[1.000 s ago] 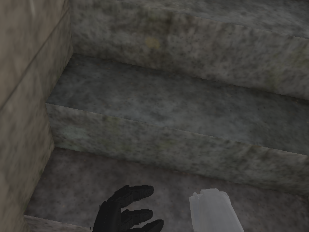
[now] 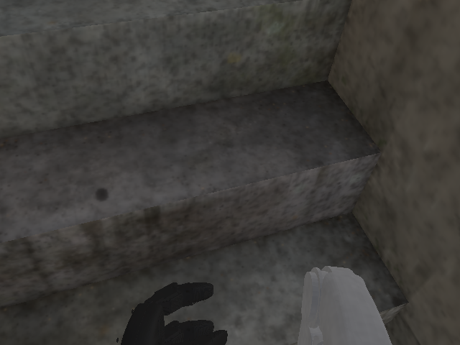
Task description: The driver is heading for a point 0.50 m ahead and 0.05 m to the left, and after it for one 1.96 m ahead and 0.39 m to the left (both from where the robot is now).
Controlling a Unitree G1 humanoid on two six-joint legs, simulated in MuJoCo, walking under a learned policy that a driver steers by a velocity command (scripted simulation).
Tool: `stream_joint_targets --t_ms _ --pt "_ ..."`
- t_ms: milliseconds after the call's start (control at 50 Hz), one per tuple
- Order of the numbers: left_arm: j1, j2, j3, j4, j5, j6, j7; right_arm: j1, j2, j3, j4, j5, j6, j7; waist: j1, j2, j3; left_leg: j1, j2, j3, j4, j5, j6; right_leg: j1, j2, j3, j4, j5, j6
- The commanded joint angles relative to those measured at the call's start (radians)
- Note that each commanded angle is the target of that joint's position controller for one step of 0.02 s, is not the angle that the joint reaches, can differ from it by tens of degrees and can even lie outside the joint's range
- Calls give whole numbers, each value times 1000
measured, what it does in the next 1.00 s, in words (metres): climbs, turning left: right foot 0.21 m higher, then left foot 0.21 m higher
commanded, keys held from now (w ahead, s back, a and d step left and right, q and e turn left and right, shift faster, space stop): w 0.08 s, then w+q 0.84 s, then w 0.08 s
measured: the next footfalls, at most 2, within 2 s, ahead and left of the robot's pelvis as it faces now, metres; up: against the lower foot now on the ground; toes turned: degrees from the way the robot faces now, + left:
right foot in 0.08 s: +0.24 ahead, -0.16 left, +0.21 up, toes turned -9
left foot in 0.78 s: +0.33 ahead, +0.19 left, +0.42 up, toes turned +13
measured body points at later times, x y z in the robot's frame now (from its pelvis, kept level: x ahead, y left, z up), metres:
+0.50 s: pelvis +0.17 -0.05 +0.21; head +0.17 -0.12 +0.66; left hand +0.20 +0.20 +0.11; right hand +0.38 -0.21 +0.10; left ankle +0.22 +0.13 -0.11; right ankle +0.20 -0.16 -0.54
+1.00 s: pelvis +0.34 +0.06 +0.36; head +0.32 +0.08 +0.81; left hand +0.47 +0.31 +0.27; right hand +0.33 -0.21 +0.24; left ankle +0.29 +0.18 -0.33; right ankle +0.29 -0.07 -0.07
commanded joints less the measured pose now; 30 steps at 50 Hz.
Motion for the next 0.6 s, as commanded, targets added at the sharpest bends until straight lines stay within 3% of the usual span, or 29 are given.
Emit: stream_joint_targets --t_ms 20,40,60,80,100,120,140,160,180,200,220,240,260,280,300,320,340,360,380,420,440,460,480,500,520,540,560,580,600 --pt "-221 95 48 -181 8 -32 -4 -48 -306 -61 -32 12 -2 -23 134 231 -97 -209 118 -20 -169 1410 297 682 139 -201 -374 -130 -95" --pt "-107 112 55 -168 12 -39 19 -15 -362 -71 1 -11 4 -25 198 300 -169 -123 119 -26 -56 1856 292 780 208 -202 -445 -236 -123" --pt "94 169 87 -119 43 -55 24 -51 -463 -92 -8 -6 25 -23 296 368 -282 0 70 -37 185 1897 257 931 266 -63 -719 -270 -141" --pt "287 303 138 -78 73 -45 9 -60 -478 -88 -5 32 24 -36 419 419 -387 -58 20 -104 458 1549 189 1203 264 248 -1187 -167 -124" --pt "443 483 184 62 89 -27 28 -77 -185 -33 -49 -46 -14 -6 257 -75 -388 -571 -149 -237 841 344 163 1471 11 911 -1439 -59 -237" --pt "524 464 173 98 130 -56 64 199 -104 -43 104 -3 -61 66 231 -129 -673 -654 -404 -735 1481 108 54 1583 -289 1390 -1692 235 -362" --pt "484 362 135 157 106 -88 47 44 -85 -60 38 8 -81 111 212 -37 -671 -862 -399 -811 1819 87 55 1509 -259 1321 -1745 -475 -356" --pt "440 345 129 226 78 -105 50 -163 -68 -39 -114 9 -68 113 146 -160 -442 -940 -346 -656 1832 210 85 1290 -172 1144 -1746 -557 -222" --pt "314 265 109 268 77 -115 47 -267 -22 -11 -176 -29 -39 91 80 -141 -229 -1008 -328 -640 1821 282 110 1130 -125 876 -1628 -421 -139" --pt "222 166 82 279 99 -114 55 -326 -16 9 -208 -41 -26 83 47 -118 -126 -1036 -335 -619 1903 327 129 1006 -108 660 -1517 -284 -105" --pt "199 137 62 269 140 -133 51 -350 -11 27 -235 -48 -35 74 38 -44 -96 -1045 -357 -645 1999 394 135 932 -104 533 -1478 -49 -81" --pt "234 113 50 289 130 -149 52 -319 9 33 -246 -41 -45 80 28 -19 -97 -1126 -377 -650 2082 392 163 973 -109 446 -1468 98 -86" --pt "261 118 43 291 133 -150 56 -285 35 41 -254 -26 -51 74 18 -5 -105 -1183 -387 -658 2084 386 170 1009 -110 317 -1452 314 -75" --pt "290 121 47 303 125 -135 59 -255 32 39 -236 -19 -31 74 17 11 -94 -1255 -408 -609 2197 277 161 1007 -132 241 -1489 387 -92" --pt "292 149 48 315 126 -128 55 -288 57 49 -263 -13 -11 70 1 4 -56 -1318 -396 -563 2209 230 151 970 -119 150 -1532 381 -79" --pt "227 213 71 279 160 -98 56 -275 38 41 -261 8 -3 69 -18 -31 -24 -1293 -411 -564 2211 173 112 881 -96 65 -1547 457 -82" --pt "245 236 67 273 170 -82 56 -292 27 39 -284 9 12 66 -27 -39 -22 -1329 -416 -512 2291 152 92 860 -95 41 -1580 433 -96" --pt "233 258 70 258 163 -68 62 -328 9 35 -315 0 20 60 -35 -52 -8 -1342 -406 -478 2235 187 67 830 -72 -15 -1606 372 -102" --pt "254 303 80 249 146 -60 69 -403 -2 31 -349 -8 26 45 -24 -94 9 -1345 -392 -416 2130 194 33 805 -62 -45 -1668 302 -112" --pt "338 327 95 245 135 -54 106 -476 -18 24 -371 -16 36 18 36 -189 -10 -1445 -340 -379 2176 146 -18 935 -111 23 -1747 100 -139" --pt "383 340 104 254 123 -55 125 -500 -18 25 -388 -23 46 10 55 -193 -17 -1505 -314 -384 2213 122 -40 1032 -139 35 -1757 105 -138" --pt "431 359 121 267 128 -58 141 -509 -3 33 -380 -23 48 -1 85 -201 -14 -1610 -284 -418 2256 95 -54 1156 -186 74 -1752 117 -152" --pt "473 355 127 280 116 -63 157 -527 6 38 -394 -30 48 4 100 -183 -32 -1690 -257 -440 2276 80 -57 1279 -206 94 -1740 95 -146" --pt "492 352 135 267 104 -52 175 -513 6 44 -370 -48 56 15 117 -158 -35 -1721 -239 -469 2208 33 -66 1374 -217 108 -1732 98 -138" --pt "494 352 144 241 97 -41 183 -535 3 50 -386 -51 57 34 137 -126 -44 -1727 -230 -453 2191 3 -78 1411 -227 101 -1741 112 -147" --pt "474 362 157 220 104 -35 187 -556 19 56 -389 -44 57 51 145 -132 -54 -1687 -192 -437 2144 -12 -91 1426 -236 93 -1748 127 -155" --pt "455 403 172 193 95 -25 182 -589 42 67 -402 -28 47 60 164 -138 -86 -1683 -172 -395 2121 -16 -101 1474 -218 79 -1765 113 -168" --pt "417 416 184 178 92 -22 171 -608 59 74 -407 -23 38 67 154 -143 -95 -1635 -143 -384 2035 2 -93 1460 -221 66 -1787 73 -174" --pt "364 404 186 164 90 -12 162 -624 88 92 -411 -16 35 82 137 -139 -102 -1568 -97 -346 1908 40 -67 1435 -197 23 -1811 41 -154"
